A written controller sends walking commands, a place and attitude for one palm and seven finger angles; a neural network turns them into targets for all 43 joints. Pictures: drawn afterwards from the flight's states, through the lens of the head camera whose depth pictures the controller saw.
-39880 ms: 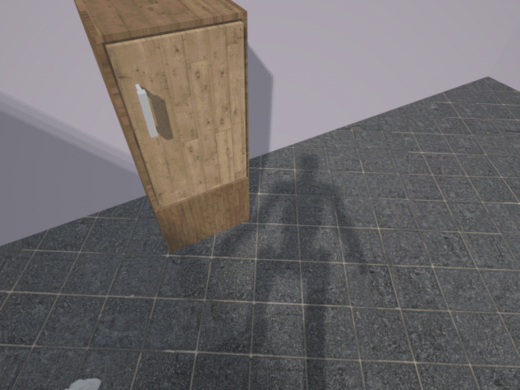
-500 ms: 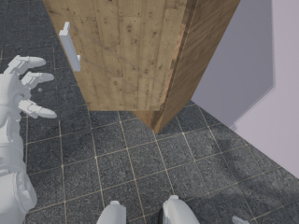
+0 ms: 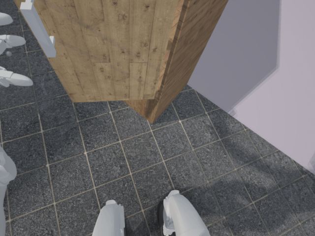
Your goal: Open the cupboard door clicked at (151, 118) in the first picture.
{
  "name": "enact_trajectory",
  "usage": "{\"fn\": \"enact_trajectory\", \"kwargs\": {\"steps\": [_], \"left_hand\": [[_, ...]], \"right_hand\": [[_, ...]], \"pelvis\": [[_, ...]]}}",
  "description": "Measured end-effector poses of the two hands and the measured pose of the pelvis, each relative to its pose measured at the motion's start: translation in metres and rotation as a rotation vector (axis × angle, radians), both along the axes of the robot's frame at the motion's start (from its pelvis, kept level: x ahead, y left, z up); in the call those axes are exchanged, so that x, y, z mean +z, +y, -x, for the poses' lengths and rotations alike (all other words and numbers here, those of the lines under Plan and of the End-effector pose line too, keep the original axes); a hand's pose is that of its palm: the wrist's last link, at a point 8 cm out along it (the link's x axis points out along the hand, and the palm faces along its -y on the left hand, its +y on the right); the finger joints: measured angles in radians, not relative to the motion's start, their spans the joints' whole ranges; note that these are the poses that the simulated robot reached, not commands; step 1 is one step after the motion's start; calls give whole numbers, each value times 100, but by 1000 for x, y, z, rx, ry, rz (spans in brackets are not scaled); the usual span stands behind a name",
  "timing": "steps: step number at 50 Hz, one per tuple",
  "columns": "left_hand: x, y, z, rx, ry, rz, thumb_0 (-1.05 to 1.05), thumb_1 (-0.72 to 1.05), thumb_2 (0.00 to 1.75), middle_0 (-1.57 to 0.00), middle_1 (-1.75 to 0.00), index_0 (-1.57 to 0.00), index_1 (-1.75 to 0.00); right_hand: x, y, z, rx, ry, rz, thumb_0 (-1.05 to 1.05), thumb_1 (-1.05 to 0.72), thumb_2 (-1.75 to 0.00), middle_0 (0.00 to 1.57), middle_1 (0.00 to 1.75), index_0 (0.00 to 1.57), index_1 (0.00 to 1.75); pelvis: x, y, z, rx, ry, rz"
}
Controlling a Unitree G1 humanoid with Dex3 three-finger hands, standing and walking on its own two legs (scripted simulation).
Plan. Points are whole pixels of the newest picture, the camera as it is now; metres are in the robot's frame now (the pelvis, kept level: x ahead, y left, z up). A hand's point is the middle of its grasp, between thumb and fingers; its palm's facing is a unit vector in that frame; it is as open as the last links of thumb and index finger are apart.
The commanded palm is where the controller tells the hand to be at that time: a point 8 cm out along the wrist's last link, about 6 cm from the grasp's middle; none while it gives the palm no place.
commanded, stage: move the hooked fingers beside the handle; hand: left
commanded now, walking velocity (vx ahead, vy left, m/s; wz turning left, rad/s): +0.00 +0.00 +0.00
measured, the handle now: (41, 27) +0.60 +0.24 +0.07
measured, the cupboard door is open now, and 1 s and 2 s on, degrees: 45 45 44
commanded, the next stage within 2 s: slide the fingers in behind the handle in 0.96 s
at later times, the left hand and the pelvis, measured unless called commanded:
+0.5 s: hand (12, 42) +0.55 +0.29 +0.07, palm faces +0.04 -1.00 -0.02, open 13.9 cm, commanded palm +0.53 +0.32 +0.07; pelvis +0.01 +0.01 +0.00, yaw -2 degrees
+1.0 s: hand (8, 45) +0.54 +0.30 +0.07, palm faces +0.05 -1.00 +0.00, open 13.9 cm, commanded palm +0.53 +0.33 +0.07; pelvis +0.02 +0.01 +0.00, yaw -1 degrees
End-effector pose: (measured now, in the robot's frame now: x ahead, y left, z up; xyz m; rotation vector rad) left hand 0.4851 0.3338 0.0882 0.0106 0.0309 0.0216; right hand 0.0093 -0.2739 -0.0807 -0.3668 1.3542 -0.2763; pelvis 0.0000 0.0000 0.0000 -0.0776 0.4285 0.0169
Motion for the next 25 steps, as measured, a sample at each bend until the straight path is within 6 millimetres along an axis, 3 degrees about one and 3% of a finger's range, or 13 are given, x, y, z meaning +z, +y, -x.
{"fn": "enact_trajectory", "kwargs": {"steps": [13,21,25], "left_hand": [[-2,4,-43,3,13,-8,-1,-50,30,-30,-120,-30,-120],[-16,3,-45,1,45,4,-1,-50,30,-30,-120,-30,-120],[-13,8,-43,20,20,-7,-1,-50,30,-30,-120,-30,-120]], "right_hand": [[-1,15,26,-50,103,-1,0,-90,-90,21,30,20,30],[2,27,32,-81,138,-36,0,-90,-90,21,30,20,30],[5,29,28,-85,137,-39,0,-90,-90,21,30,21,30]], "pelvis": [[-7,5,-3,-5,62,21],[-3,9,-11,-19,66,23],[-1,10,-14,-18,62,25]]}}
